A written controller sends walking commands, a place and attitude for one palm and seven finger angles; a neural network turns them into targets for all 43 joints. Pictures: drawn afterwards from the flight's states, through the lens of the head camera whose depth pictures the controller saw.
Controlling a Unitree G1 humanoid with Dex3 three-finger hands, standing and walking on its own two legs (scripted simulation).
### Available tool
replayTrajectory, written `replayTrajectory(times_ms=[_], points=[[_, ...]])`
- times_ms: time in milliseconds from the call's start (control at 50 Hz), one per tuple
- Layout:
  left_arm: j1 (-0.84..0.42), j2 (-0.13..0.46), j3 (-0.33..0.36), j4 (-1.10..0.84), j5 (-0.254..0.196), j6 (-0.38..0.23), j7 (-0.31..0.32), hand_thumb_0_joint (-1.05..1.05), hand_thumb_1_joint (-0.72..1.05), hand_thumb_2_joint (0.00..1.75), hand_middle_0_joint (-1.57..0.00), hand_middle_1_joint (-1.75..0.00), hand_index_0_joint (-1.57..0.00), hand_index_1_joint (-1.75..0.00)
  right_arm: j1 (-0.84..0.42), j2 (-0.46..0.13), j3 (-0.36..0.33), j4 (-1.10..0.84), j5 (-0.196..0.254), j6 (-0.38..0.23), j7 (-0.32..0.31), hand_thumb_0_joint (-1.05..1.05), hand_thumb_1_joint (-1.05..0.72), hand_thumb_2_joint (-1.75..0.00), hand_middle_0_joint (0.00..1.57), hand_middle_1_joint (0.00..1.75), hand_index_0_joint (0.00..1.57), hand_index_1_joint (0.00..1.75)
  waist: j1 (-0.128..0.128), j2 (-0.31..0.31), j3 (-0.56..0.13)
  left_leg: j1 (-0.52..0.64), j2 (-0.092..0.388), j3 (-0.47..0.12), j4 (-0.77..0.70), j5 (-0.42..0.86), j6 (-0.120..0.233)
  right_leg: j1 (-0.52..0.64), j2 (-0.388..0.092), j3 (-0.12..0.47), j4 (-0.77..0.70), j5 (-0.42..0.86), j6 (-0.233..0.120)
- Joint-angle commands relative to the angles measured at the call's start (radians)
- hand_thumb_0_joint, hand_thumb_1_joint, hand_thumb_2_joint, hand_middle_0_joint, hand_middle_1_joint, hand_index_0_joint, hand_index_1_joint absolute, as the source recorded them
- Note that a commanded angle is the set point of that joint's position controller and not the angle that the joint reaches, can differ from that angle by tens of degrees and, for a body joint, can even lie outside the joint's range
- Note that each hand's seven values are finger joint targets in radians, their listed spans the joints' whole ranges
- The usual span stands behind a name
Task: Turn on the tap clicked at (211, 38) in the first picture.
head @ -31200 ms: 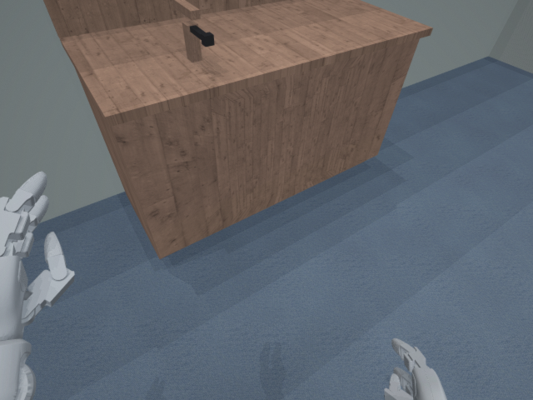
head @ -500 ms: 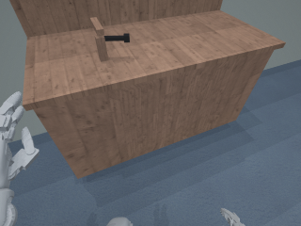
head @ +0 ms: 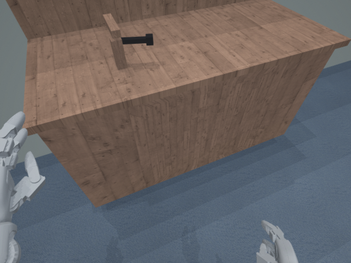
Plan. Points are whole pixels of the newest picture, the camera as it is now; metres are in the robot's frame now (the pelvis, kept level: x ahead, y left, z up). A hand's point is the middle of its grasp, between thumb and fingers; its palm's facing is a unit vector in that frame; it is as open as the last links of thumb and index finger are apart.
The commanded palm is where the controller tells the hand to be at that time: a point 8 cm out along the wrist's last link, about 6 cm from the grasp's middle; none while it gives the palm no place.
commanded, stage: stop stepping back and stand still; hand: left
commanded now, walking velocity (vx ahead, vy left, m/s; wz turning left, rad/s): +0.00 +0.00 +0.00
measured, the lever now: (149, 39) +0.77 +0.15 +0.12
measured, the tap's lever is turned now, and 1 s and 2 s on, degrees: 72 72 72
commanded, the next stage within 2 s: stand and check the lever's angle in 0.22 s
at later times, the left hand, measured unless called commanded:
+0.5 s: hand (33, 187) +0.20 +0.25 +0.16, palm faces +0.39 -0.85 -0.37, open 7.4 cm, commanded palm +0.15 +0.29 +0.18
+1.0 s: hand (15, 196) +0.19 +0.27 +0.16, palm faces +0.39 -0.84 -0.36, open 7.4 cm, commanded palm +0.13 +0.31 +0.18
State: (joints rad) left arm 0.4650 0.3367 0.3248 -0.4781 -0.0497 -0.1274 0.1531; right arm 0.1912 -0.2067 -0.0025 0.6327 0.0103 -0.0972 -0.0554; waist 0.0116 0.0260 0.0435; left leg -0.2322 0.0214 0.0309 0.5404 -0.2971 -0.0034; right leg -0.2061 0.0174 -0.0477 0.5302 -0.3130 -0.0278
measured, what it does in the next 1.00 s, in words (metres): stands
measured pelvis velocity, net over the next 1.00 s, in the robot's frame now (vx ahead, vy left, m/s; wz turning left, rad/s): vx -0.03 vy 0.03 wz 0.00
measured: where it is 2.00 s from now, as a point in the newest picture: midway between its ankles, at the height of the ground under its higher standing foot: outside the picture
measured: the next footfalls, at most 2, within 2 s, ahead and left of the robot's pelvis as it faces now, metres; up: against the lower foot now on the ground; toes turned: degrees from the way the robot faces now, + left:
none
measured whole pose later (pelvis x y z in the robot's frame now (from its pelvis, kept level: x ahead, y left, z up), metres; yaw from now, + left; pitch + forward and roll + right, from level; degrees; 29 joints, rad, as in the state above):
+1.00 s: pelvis -0.03 +0.03 +0.01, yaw +0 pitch +0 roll -1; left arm 0.47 0.34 0.30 -0.46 -0.04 -0.13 0.16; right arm 0.18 -0.20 0.01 0.61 -0.01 -0.10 -0.07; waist 0.01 0.02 0.03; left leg -0.25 0.00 0.04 0.44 -0.20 0.03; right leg -0.19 0.00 -0.04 0.37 -0.18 0.01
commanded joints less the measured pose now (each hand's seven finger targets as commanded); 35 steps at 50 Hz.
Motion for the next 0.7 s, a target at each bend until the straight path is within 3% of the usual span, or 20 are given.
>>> replayTrajectory(times_ms=[0, 80, 140, 320, 400, 460, 540, 680], points=[[-0.07, 0.17, 0.108, -0.235, 0.007, -0.072, 0.02, 0.0, 0.9, 0.9, -0.2, -0.3, -0.2, -0.3, -0.108, -0.113, -0.038, -0.189, 0.003, -0.053, -0.016, 0.0, -0.9, -0.9, 0.2, 0.3, 0.2, 0.3, -0.008, 0.05, -0.196, 0.107, 0.119, -0.095, -0.072, 0.578, 0.039, 0.084, -0.066, 0.068, -0.043, 0.424, 0.026], [-0.012, 0.185, 0.129, -0.263, 0.003, -0.075, 0.024, 0.0, 0.9, 0.9, -0.2, -0.3, -0.2, -0.3, -0.105, -0.118, -0.043, -0.202, 0.001, -0.05, -0.01, 0.0, -0.9, -0.9, 0.2, 0.3, 0.2, 0.3, -0.005, 0.056, -0.229, 0.096, 0.102, -0.077, -0.076, 0.535, 0.03, 0.121, -0.071, 0.077, -0.068, 0.443, 0.018], [0.026, 0.176, 0.131, -0.233, -0.005, -0.073, 0.024, 0.0, 0.9, 0.9, -0.2, -0.3, -0.2, -0.3, -0.102, -0.112, -0.04, -0.205, 0.001, -0.04, -0.011, 0.0, -0.9, -0.9, 0.2, 0.3, 0.2, 0.3, -0.008, 0.031, -0.215, 0.062, 0.089, -0.063, -0.081, 0.467, 0.021, 0.128, -0.077, 0.091, -0.094, 0.453, 0.016], [-0.034, 0.16, 0.098, -0.181, -0.008, -0.061, 0.02, 0.0, 0.9, 0.9, -0.2, -0.3, -0.2, -0.3, -0.117, -0.118, -0.039, -0.2, -0.004, -0.032, -0.026, 0.0, -0.9, -0.9, 0.2, 0.3, 0.2, 0.3, -0.01, 0.002, -0.164, 0.045, 0.069, -0.059, -0.123, 0.279, 0.02, 0.074, -0.078, 0.115, -0.169, 0.336, 0.019], [-0.074, 0.168, 0.09, -0.2, -0.002, -0.061, 0.024, 0.0, 0.9, 0.9, -0.2, -0.3, -0.2, -0.3, -0.127, -0.121, -0.038, -0.199, -0.008, -0.039, -0.029, 0.0, -0.9, -0.9, 0.2, 0.3, 0.2, 0.3, -0.008, 0.021, -0.138, 0.035, 0.061, -0.067, -0.143, 0.212, 0.021, 0.054, -0.076, 0.116, -0.194, 0.269, 0.017], [-0.07, 0.167, 0.091, -0.195, -0.001, -0.06, 0.026, 0.0, 0.9, 0.9, -0.2, -0.3, -0.2, -0.3, -0.123, -0.122, -0.039, -0.196, -0.009, -0.039, -0.028, 0.0, -0.9, -0.9, 0.2, 0.3, 0.2, 0.3, -0.005, 0.002, -0.144, 0.029, 0.056, -0.069, -0.151, 0.183, 0.023, 0.058, -0.072, 0.114, -0.207, 0.246, 0.019], [-0.064, 0.17, 0.096, -0.206, 0.001, -0.065, 0.029, 0.0, 0.9, 0.9, -0.2, -0.3, -0.2, -0.3, -0.123, -0.122, -0.038, -0.197, -0.011, -0.041, -0.028, 0.0, -0.9, -0.9, 0.2, 0.3, 0.2, 0.3, -0.004, 0.035, -0.15, 0.022, 0.058, -0.078, -0.173, 0.17, 0.022, 0.068, -0.064, 0.1, -0.201, 0.231, 0.019], [-0.05, 0.168, 0.099, -0.187, 0.003, -0.068, 0.027, 0.0, 0.9, 0.9, -0.2, -0.3, -0.2, -0.3, -0.124, -0.125, -0.038, -0.195, -0.013, -0.045, -0.028, 0.0, -0.9, -0.9, 0.2, 0.3, 0.2, 0.3, -0.006, 0.022, -0.134, -0.011, 0.058, -0.09, -0.197, 0.116, 0.019, 0.068, -0.058, 0.086, -0.213, 0.19, 0.022]])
